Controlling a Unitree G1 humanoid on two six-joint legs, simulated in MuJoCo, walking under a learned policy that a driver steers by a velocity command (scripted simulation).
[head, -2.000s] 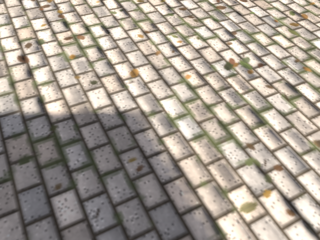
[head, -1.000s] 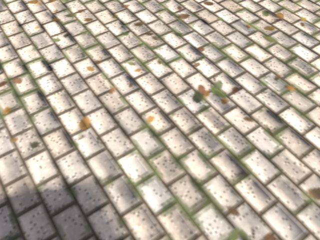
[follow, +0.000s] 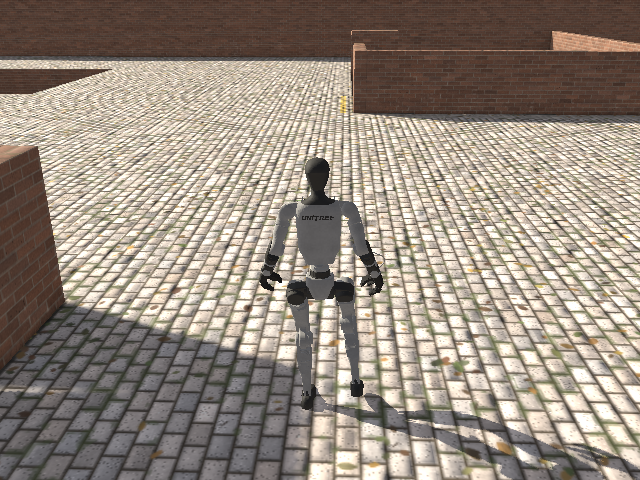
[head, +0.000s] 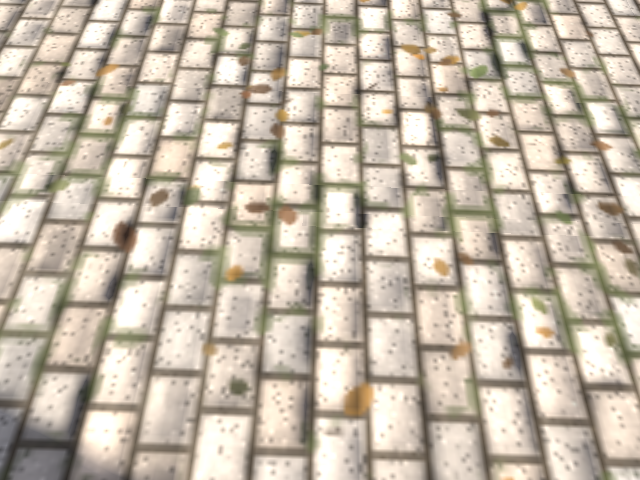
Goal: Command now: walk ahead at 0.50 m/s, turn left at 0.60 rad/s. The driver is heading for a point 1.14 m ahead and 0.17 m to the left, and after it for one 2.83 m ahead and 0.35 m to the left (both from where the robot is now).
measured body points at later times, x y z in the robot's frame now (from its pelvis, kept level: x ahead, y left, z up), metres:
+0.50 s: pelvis +0.28 -0.05 +0.00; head +0.30 -0.05 +0.45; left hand +0.29 +0.25 -0.11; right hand +0.49 -0.28 -0.10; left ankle +0.26 +0.10 -0.66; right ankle +0.31 -0.15 -0.74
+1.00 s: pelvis +0.51 +0.11 +0.00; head +0.53 +0.14 +0.45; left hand +0.49 +0.42 -0.12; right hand +0.72 -0.08 -0.10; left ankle +0.49 +0.19 -0.74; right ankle +0.59 -0.03 -0.66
